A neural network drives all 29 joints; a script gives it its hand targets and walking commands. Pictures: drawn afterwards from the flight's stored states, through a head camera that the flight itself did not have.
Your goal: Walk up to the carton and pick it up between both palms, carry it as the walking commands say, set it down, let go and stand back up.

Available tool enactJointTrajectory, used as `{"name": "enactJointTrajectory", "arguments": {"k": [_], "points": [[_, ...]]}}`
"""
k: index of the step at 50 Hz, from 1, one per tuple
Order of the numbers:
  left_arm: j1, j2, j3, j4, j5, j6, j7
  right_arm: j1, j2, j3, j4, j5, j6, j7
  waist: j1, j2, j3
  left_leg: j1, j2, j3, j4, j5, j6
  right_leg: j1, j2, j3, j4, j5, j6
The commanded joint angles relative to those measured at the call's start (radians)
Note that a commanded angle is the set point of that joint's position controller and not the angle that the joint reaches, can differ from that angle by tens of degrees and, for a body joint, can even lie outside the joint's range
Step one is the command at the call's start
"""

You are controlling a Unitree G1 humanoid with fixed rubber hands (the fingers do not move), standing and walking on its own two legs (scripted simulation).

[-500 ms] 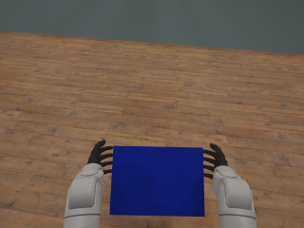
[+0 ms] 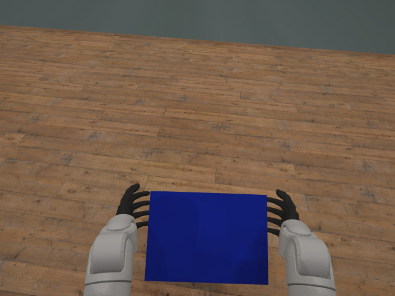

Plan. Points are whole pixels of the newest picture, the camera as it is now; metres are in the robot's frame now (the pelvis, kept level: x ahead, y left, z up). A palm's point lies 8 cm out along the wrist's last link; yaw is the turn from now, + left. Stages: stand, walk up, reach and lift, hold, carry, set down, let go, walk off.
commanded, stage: carry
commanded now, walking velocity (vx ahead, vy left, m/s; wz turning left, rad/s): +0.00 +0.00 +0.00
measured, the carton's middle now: (205, 228) +0.32 -0.01 -0.07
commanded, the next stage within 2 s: hold in 1.42 s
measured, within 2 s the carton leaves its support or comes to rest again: neither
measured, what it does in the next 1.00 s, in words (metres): stands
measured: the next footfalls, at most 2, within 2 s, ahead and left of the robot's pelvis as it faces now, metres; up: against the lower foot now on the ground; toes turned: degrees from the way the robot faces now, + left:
none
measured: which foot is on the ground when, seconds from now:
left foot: down 0.00-1.00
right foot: down 0.00-1.00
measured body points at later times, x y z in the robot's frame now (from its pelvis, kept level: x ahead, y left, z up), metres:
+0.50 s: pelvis +0.00 +0.00 +0.00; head -0.01 +0.00 +0.45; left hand +0.29 +0.16 +0.04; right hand +0.28 -0.17 +0.03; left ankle +0.04 +0.13 -0.73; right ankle -0.02 -0.11 -0.73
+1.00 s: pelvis +0.01 +0.00 +0.00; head -0.01 -0.01 +0.45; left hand +0.30 +0.15 +0.04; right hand +0.29 -0.17 +0.03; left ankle +0.04 +0.13 -0.73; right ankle -0.02 -0.11 -0.73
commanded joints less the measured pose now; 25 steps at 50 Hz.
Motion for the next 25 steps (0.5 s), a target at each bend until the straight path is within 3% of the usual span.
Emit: {"name": "enactJointTrajectory", "arguments": {"k": [1, 2, 3, 4, 5, 6, 7, 8, 9, 10, 11, 12, 13, 15, 16, 17, 18, 19, 20, 22, 23, 24, 25], "points": [[-0.432, -0.763, -0.578, -0.149, -0.292, -0.046, -0.24, -0.528, 0.777, 0.634, -0.162, 0.327, -0.064, 0.274, 0.009, 0.019, -0.372, 0.166, 0.102, -0.08, -0.04, 0.28, 0.026, 0.083, -0.107, 0.087, -0.091, 0.271, 0.007], [-0.4, -0.784, -0.568, -0.113, -0.268, -0.057, -0.243, -0.463, 0.768, 0.595, -0.099, 0.281, -0.069, 0.276, 0.003, -0.04, -0.376, 0.171, 0.097, -0.084, -0.03, 0.322, 0.019, 0.119, -0.101, 0.053, -0.05, 0.323, 0.012], [-0.401, -0.781, -0.559, -0.094, -0.263, -0.066, -0.246, -0.5, 0.797, 0.626, -0.098, 0.299, -0.077, 0.286, 0.01, -0.058, -0.353, 0.178, 0.108, -0.071, -0.009, 0.352, 0.027, 0.105, -0.107, 0.054, -0.048, 0.384, 0.012], [-0.418, -0.793, -0.556, -0.079, -0.241, -0.067, -0.255, -0.446, 0.776, 0.592, -0.054, 0.245, -0.081, 0.281, 0.003, -0.048, -0.331, 0.201, 0.099, -0.054, 0.001, 0.301, 0.023, 0.072, -0.116, 0.068, -0.074, 0.427, 0.005], [-0.341, -0.771, -0.536, -0.003, -0.204, -0.071, -0.255, -0.438, 0.768, 0.566, -0.007, 0.245, -0.088, 0.287, -0.006, 0.004, -0.333, 0.214, 0.094, -0.059, -0.002, 0.308, 0.022, 0.08, -0.117, 0.074, -0.051, 0.374, 0.004], [-0.341, -0.801, -0.56, -0.024, -0.233, -0.072, -0.255, -0.414, 0.78, 0.598, -0.003, 0.261, -0.088, 0.291, 0.0, 0.017, -0.323, 0.202, 0.068, -0.021, -0.013, 0.245, 0.015, 0.08, -0.12, 0.078, -0.049, 0.433, 0.0], [-0.395, -0.816, -0.645, -0.183, -0.306, -0.071, -0.252, -0.397, 0.832, 0.662, -0.113, 0.328, -0.086, 0.293, -0.002, -0.032, -0.286, 0.201, 0.072, -0.024, -0.022, 0.286, 0.014, 0.062, -0.118, 0.066, -0.052, 0.473, -0.004], [-0.477, -0.832, -0.635, -0.211, -0.354, -0.036, -0.252, -0.553, 0.783, 0.682, -0.227, 0.367, -0.067, 0.281, 0.012, -0.025, -0.361, 0.191, 0.096, -0.057, 0.017, 0.415, 0.026, 0.119, -0.114, 0.064, -0.033, 0.472, 0.007], [-0.451, -0.784, -0.527, -0.025, -0.24, -0.054, -0.259, -0.441, 0.796, 0.568, 0.019, 0.259, -0.082, 0.284, 0.003, 0.006, -0.349, 0.191, 0.089, -0.026, 0.005, 0.352, 0.018, 0.118, -0.113, 0.052, -0.048, 0.422, 0.006], [-0.517, -0.813, -0.656, -0.304, -0.351, -0.06, -0.256, -0.491, 0.781, 0.682, -0.255, 0.341, -0.083, 0.278, -0.005, 0.039, -0.312, 0.189, 0.092, -0.048, -0.038, 0.293, 0.018, 0.067, -0.097, 0.048, -0.056, 0.315, 0.005], [-0.561, -0.82, -0.592, -0.148, -0.327, -0.025, -0.25, -0.614, 0.791, 0.636, -0.165, 0.343, -0.055, 0.272, 0.003, 0.021, -0.259, 0.161, 0.109, -0.087, -0.052, 0.254, 0.025, 0.044, -0.096, 0.064, -0.085, 0.204, 0.004], [-0.444, -0.813, -0.579, -0.116, -0.296, -0.027, -0.246, -0.504, 0.759, 0.622, -0.153, 0.316, -0.047, 0.271, -0.004, 0.029, -0.308, 0.22, 0.095, -0.047, -0.051, 0.179, 0.004, 0.011, -0.099, 0.065, -0.114, 0.149, 0.007], [-0.437, -0.814, -0.589, -0.105, -0.29, -0.014, -0.248, -0.527, 0.798, 0.63, -0.146, 0.316, -0.034, 0.273, 0.01, 0.004, -0.241, 0.185, 0.094, -0.074, -0.069, 0.175, 0.012, 0.005, -0.088, 0.069, -0.109, 0.139, 0.015], [-0.383, -0.799, -0.531, 0.073, -0.24, -0.02, -0.26, -0.494, 0.742, 0.548, 0.006, 0.257, -0.052, 0.285, 0.015, 0.066, -0.251, 0.142, 0.08, -0.073, -0.08, 0.108, 0.012, 0.02, -0.114, 0.098, -0.105, 0.159, -0.001], [-0.445, -0.793, -0.593, -0.113, -0.275, -0.041, -0.259, -0.416, 0.796, 0.591, -0.061, 0.271, -0.061, 0.289, -0.002, 0.046, -0.273, 0.168, 0.101, -0.069, -0.075, 0.211, 0.012, 0.039, -0.107, 0.061, -0.101, 0.183, 0.002], [-0.491, -0.78, -0.573, -0.101, -0.28, -0.043, -0.254, -0.579, 0.768, 0.617, -0.14, 0.313, -0.072, 0.29, 0.011, 0.035, -0.294, 0.173, 0.108, -0.083, -0.052, 0.294, 0.025, 0.064, -0.08, 0.058, -0.05, 0.225, -0.001], [-0.403, -0.783, -0.503, 0.085, -0.212, -0.05, -0.262, -0.456, 0.742, 0.542, 0.032, 0.22, -0.083, 0.284, 0.011, 0.018, -0.295, 0.141, 0.11, -0.087, -0.046, 0.266, 0.024, 0.072, -0.099, 0.075, -0.088, 0.24, 0.004], [-0.452, -0.823, -0.578, -0.071, -0.27, -0.066, -0.262, -0.458, 0.764, 0.602, -0.047, 0.276, -0.088, 0.289, 0.0, 0.025, -0.266, 0.181, 0.102, -0.055, -0.053, 0.205, 0.016, 0.038, -0.107, 0.062, -0.109, 0.195, 0.0], [-0.481, -0.795, -0.562, -0.13, -0.297, -0.07, -0.259, -0.522, 0.769, 0.617, -0.164, 0.307, -0.1, 0.285, 0.006, -0.041, -0.288, 0.158, 0.113, -0.095, -0.059, 0.197, 0.028, 0.061, -0.096, 0.065, -0.126, 0.191, 0.001], [-0.436, -0.787, -0.538, -0.044, -0.25, -0.081, -0.259, -0.531, 0.78, 0.625, -0.073, 0.279, -0.099, 0.283, 0.006, -0.083, -0.326, 0.188, 0.093, -0.056, -0.013, 0.228, 0.017, 0.075, -0.119, 0.069, -0.088, 0.365, -0.001], [-0.383, -0.815, -0.545, -0.032, -0.273, -0.092, -0.263, -0.446, 0.8, 0.622, -0.079, 0.305, -0.11, 0.289, -0.003, -0.057, -0.313, 0.207, 0.08, -0.03, -0.029, 0.202, 0.012, 0.053, -0.117, 0.063, -0.085, 0.304, -0.003], [-0.532, -0.797, -0.581, -0.136, -0.329, -0.088, -0.255, -0.619, 0.747, 0.658, -0.206, 0.352, -0.105, 0.279, 0.01, -0.021, -0.299, 0.18, 0.101, -0.057, -0.058, 0.24, 0.013, 0.054, -0.107, 0.07, -0.064, 0.265, -0.006], [-0.467, -0.811, -0.598, -0.111, -0.308, -0.076, -0.251, -0.498, 0.781, 0.63, -0.165, 0.316, -0.097, 0.274, 0.006, 0.027, -0.346, 0.188, 0.109, -0.075, -0.073, 0.247, 0.026, 0.089, -0.081, 0.034, -0.062, 0.188, 0.01]]}}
